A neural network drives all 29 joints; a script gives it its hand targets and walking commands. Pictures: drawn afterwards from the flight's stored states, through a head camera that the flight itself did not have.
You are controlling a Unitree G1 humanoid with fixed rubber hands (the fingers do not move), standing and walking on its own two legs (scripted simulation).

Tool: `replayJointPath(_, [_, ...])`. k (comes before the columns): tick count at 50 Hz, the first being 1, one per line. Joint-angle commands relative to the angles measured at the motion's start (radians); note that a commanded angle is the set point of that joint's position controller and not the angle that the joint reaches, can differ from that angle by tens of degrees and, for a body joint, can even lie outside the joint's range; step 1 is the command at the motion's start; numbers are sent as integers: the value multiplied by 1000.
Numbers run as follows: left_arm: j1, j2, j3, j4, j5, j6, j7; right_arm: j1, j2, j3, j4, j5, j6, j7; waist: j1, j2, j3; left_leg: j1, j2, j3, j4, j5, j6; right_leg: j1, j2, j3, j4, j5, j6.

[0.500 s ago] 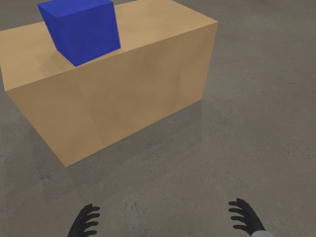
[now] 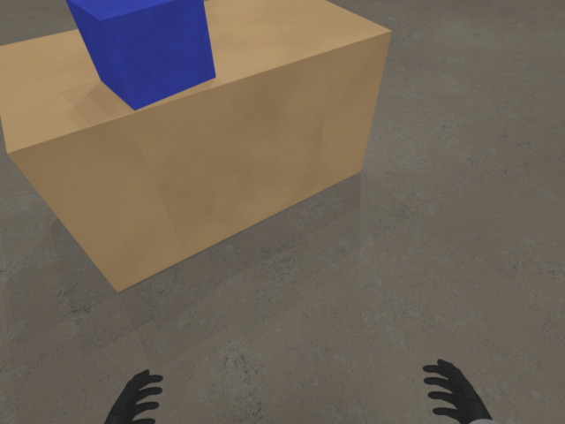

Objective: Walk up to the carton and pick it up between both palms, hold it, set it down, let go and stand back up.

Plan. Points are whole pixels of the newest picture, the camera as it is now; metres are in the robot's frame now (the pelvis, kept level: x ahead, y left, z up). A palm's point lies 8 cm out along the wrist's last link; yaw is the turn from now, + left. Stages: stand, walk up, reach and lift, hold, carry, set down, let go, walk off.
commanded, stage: stand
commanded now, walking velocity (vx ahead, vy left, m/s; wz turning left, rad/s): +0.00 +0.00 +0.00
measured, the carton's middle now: (147, 40) +1.08 +0.38 +0.07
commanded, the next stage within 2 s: none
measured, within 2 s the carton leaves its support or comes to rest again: neither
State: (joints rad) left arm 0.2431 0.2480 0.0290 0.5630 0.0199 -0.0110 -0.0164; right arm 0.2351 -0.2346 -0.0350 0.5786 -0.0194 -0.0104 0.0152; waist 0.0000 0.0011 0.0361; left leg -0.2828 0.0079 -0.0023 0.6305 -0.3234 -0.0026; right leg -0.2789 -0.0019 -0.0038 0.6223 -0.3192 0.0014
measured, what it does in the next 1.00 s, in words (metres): stands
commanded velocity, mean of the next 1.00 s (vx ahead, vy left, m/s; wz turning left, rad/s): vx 0.00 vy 0.00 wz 0.00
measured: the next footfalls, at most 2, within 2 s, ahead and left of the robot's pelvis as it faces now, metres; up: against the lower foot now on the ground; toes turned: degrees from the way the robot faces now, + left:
none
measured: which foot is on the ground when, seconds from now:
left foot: down 0.00-1.00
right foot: down 0.00-1.00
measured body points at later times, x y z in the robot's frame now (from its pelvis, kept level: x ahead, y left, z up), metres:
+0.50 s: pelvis -0.01 +0.00 +0.00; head +0.00 +0.00 +0.45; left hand +0.13 +0.25 -0.09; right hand +0.13 -0.25 -0.09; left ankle +0.01 +0.12 -0.73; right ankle +0.01 -0.12 -0.73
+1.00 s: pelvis -0.01 +0.00 +0.00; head +0.00 +0.00 +0.45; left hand +0.12 +0.26 -0.09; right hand +0.13 -0.25 -0.09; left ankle +0.01 +0.12 -0.73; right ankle +0.01 -0.12 -0.73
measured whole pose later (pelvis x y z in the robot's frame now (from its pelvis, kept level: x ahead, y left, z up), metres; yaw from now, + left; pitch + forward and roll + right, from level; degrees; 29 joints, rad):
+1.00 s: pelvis -0.01 +0.00 +0.00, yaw +0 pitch -2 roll +0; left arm 0.28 0.27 0.01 0.59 0.02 -0.01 -0.01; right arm 0.27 -0.25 -0.02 0.61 -0.01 -0.01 0.01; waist 0.00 0.00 0.03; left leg -0.28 0.01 0.00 0.59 -0.29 0.00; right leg -0.27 0.00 -0.01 0.58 -0.29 0.00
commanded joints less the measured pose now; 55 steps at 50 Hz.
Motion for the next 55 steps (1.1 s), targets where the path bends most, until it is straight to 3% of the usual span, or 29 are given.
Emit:
replayJointPath(1, [-21, 107, 36, -84, -1, -21, 4, -21, -118, -35, -92, 1, -20, -4, 0, 5, -54, 5, 69, -81, -119, 116, 33, 6, -74, 83, -108, 119, -33])
replayJointPath(55, [28, 132, 21, -49, -5, -18, 10, 23, -140, -21, -54, 6, -16, -10, 0, 5, -40, 2, 77, -93, -153, 98, 36, 7, -83, 92, -141, 101, -36])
